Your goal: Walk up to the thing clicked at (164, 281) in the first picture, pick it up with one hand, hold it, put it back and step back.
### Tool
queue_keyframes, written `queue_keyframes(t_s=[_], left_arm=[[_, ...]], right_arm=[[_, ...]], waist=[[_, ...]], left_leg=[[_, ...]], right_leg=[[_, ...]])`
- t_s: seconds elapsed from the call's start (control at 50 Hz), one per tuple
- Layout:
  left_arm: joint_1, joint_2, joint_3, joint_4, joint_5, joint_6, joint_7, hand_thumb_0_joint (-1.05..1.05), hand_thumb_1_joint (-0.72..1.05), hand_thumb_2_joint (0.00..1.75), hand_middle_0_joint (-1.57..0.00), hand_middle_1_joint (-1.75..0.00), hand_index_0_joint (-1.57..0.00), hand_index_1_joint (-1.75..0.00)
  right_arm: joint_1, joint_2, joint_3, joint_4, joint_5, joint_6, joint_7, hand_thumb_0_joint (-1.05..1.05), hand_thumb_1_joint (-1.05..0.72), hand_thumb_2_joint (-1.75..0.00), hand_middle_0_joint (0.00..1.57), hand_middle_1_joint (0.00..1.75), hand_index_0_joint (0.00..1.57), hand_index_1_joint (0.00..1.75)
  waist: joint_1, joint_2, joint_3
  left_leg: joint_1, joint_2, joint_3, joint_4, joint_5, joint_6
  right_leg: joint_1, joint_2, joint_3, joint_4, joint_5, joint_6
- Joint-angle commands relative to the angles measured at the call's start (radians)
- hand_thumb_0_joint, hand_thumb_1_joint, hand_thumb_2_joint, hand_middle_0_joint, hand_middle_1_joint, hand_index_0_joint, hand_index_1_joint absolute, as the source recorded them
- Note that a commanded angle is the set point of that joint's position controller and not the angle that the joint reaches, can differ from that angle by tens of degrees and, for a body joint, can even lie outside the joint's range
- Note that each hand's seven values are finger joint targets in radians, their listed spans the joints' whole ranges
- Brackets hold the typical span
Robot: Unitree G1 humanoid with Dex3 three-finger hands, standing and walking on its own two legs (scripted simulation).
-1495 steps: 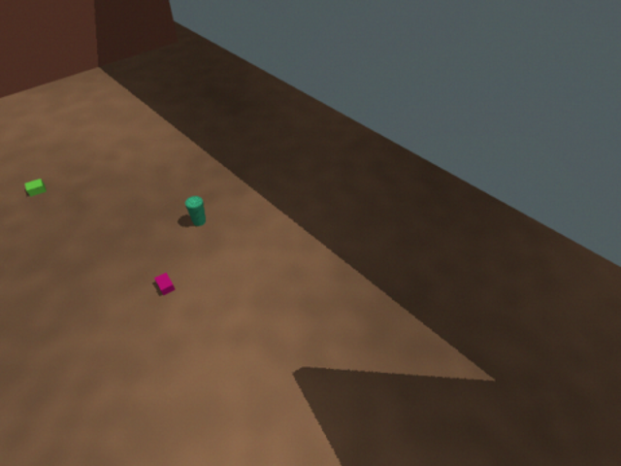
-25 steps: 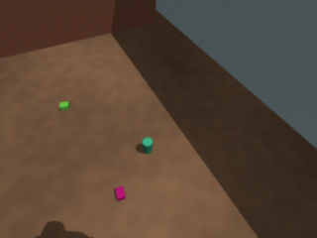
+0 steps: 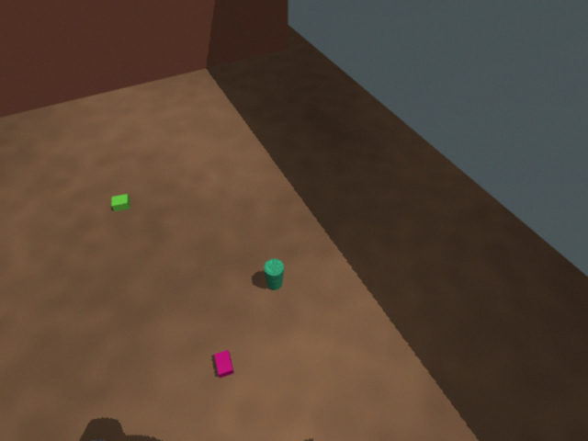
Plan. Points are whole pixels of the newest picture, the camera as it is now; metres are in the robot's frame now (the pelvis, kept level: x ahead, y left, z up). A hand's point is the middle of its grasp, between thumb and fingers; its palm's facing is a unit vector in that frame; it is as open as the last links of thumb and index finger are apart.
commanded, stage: walk up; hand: left
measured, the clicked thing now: (224, 363) +0.45 +0.23 -0.76
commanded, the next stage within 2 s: stand in 0.26 s
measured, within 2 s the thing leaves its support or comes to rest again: neither
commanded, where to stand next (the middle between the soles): +0.01 +0.01 m, yaw +0 degrees
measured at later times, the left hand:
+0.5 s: hand out of the picture +0.09 +0.25 -0.15, palm faces -0.03 -0.94 -0.33, open 7.4 cm
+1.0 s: hand out of the picture +0.12 +0.26 -0.15, palm faces -0.02 -0.94 -0.35, open 7.4 cm
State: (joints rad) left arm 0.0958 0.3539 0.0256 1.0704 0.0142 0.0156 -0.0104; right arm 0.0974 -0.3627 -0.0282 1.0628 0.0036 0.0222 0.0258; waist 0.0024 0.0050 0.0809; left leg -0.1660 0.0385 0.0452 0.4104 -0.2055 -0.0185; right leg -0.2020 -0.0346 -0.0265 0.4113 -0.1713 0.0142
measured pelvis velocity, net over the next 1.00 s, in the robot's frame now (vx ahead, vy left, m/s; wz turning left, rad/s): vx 0.04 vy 0.00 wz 0.00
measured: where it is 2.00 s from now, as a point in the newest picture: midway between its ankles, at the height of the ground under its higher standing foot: outside the picture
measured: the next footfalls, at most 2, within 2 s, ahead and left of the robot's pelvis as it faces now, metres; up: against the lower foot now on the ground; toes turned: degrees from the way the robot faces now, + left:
none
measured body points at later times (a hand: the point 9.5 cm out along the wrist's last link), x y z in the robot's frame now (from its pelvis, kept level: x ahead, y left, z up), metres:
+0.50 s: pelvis +0.02 +0.00 +0.00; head +0.03 +0.00 +0.45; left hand +0.09 +0.30 -0.13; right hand +0.08 -0.30 -0.13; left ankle +0.01 +0.13 -0.74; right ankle +0.03 -0.13 -0.74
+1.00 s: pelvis +0.04 +0.00 +0.01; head +0.05 +0.00 +0.46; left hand +0.12 +0.31 -0.12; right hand +0.12 -0.30 -0.13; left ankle +0.01 +0.13 -0.74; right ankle +0.03 -0.13 -0.74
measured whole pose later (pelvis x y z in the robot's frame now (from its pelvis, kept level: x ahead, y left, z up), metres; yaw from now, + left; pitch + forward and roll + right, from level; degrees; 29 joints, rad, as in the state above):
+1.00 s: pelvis +0.04 +0.00 +0.01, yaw +0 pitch -2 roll +0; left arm 0.11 0.35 0.00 1.12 0.01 -0.01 0.00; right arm 0.10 -0.35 0.00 1.12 -0.01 -0.01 0.01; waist 0.00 0.00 0.04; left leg -0.06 0.04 0.05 0.31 -0.21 -0.02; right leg -0.10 -0.04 -0.03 0.32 -0.19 0.02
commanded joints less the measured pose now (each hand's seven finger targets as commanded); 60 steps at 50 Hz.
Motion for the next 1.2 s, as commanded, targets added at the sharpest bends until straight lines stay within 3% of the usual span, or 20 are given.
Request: queue_keyframes(t_s=[0.0,0.22,0.24,0.26,0.32,0.48,0.54,0.64,0.82,1.0,1.18], left_arm=[[-0.046,0.218,0.049,-0.068,0.001,-0.026,0.011,0.00,0.90,0.90,-0.20,-0.30,-0.20,-0.30],[-0.038,0.215,0.049,-0.064,-0.001,-0.026,0.009,0.00,0.90,0.90,-0.20,-0.30,-0.20,-0.30],[-0.013,0.195,0.029,-0.039,-0.002,-0.030,0.005,0.00,0.90,0.90,-0.20,-0.30,-0.20,-0.30],[-0.036,0.207,0.031,-0.044,0.006,-0.035,0.004,0.00,0.90,0.90,-0.20,-0.30,-0.20,-0.30],[-0.040,0.217,0.029,-0.035,0.004,-0.041,0.004,0.00,0.90,0.90,-0.20,-0.30,-0.20,-0.30],[-0.009,0.205,0.020,-0.018,-0.001,-0.054,0.009,0.00,0.90,0.90,-0.20,-0.30,-0.20,-0.30],[-0.008,0.211,0.020,-0.014,-0.001,-0.051,0.012,0.00,0.90,0.90,-0.20,-0.30,-0.20,-0.30],[-0.008,0.205,0.016,-0.012,-0.004,-0.049,0.015,0.00,0.90,0.90,-0.20,-0.30,-0.20,-0.30],[-0.015,0.208,0.017,-0.010,-0.004,-0.044,0.017,0.00,0.90,0.90,-0.20,-0.30,-0.20,-0.30],[-0.019,0.209,0.017,-0.012,-0.004,-0.048,0.020,0.00,0.90,0.90,-0.20,-0.30,-0.20,-0.30],[-0.020,0.213,0.018,-0.013,-0.004,-0.045,0.021,0.00,0.90,0.90,-0.20,-0.30,-0.20,-0.30]], right_arm=[[-0.004,-0.211,-0.044,-0.052,-0.004,-0.022,-0.017,0.00,-0.90,-0.90,0.20,0.30,0.20,0.30],[-0.014,-0.212,-0.040,-0.054,-0.004,-0.026,-0.017,0.00,-0.90,-0.90,0.20,0.30,0.20,0.30],[-0.013,-0.183,-0.021,-0.038,-0.021,-0.034,-0.018,0.00,-0.90,-0.90,0.20,0.30,0.20,0.30],[-0.027,-0.190,-0.024,-0.042,-0.025,-0.038,-0.019,0.00,-0.90,-0.90,0.20,0.30,0.20,0.30],[-0.008,-0.201,-0.021,-0.023,-0.023,-0.046,-0.022,0.00,-0.90,-0.90,0.20,0.30,0.20,0.30],[0.000,-0.207,-0.023,-0.007,-0.019,-0.057,-0.027,0.00,-0.90,-0.90,0.20,0.30,0.20,0.30],[-0.001,-0.202,-0.020,-0.003,-0.017,-0.056,-0.030,0.00,-0.90,-0.90,0.20,0.30,0.20,0.30],[-0.004,-0.200,-0.017,-0.001,-0.016,-0.056,-0.034,0.00,-0.90,-0.90,0.20,0.30,0.20,0.30],[-0.017,-0.201,-0.015,-0.001,-0.017,-0.054,-0.035,0.00,-0.90,-0.90,0.20,0.30,0.20,0.30],[-0.030,-0.203,-0.017,-0.003,-0.015,-0.054,-0.036,0.00,-0.90,-0.90,0.20,0.30,0.20,0.30],[-0.027,-0.201,-0.017,-0.002,-0.015,-0.051,-0.035,0.00,-0.90,-0.90,0.20,0.30,0.20,0.30]], waist=[[-0.008,-0.027,-0.101],[0.000,0.006,-0.102],[0.002,0.004,-0.164],[0.000,-0.007,-0.127],[-0.006,0.002,-0.070],[-0.006,-0.009,-0.118],[-0.007,-0.006,-0.099],[-0.006,-0.002,-0.124],[-0.005,0.000,-0.100],[-0.003,-0.003,-0.135],[-0.005,-0.003,-0.113]], left_leg=[[0.018,0.089,-0.105,-0.082,0.032,0.043],[0.000,0.097,-0.115,-0.097,0.034,0.046],[0.022,0.103,-0.118,-0.147,-0.107,0.045],[0.009,0.096,-0.116,-0.140,-0.104,0.043],[-0.008,0.096,-0.114,-0.158,-0.072,0.038],[0.081,0.109,-0.098,-0.131,0.143,0.037],[0.073,0.107,-0.098,-0.141,0.138,0.029],[0.093,0.113,-0.090,-0.131,0.231,0.028],[0.089,0.111,-0.087,-0.145,0.186,0.023],[0.120,0.115,-0.085,-0.131,0.273,0.026],[0.103,0.110,-0.081,-0.147,0.208,0.026]], right_leg=[[0.011,-0.099,0.118,-0.084,0.044,-0.060],[0.033,-0.086,0.106,-0.068,0.065,-0.054],[0.064,-0.101,0.120,-0.127,-0.102,-0.045],[0.052,-0.102,0.130,-0.138,-0.119,-0.043],[0.038,-0.101,0.125,-0.141,-0.080,-0.039],[0.085,-0.104,0.100,-0.118,0.150,-0.031],[0.086,-0.100,0.095,-0.117,0.149,-0.029],[0.122,-0.106,0.088,-0.100,0.238,-0.028],[0.116,-0.106,0.088,-0.122,0.188,-0.028],[0.138,-0.112,0.081,-0.110,0.277,-0.027],[0.128,-0.109,0.084,-0.126,0.218,-0.033]])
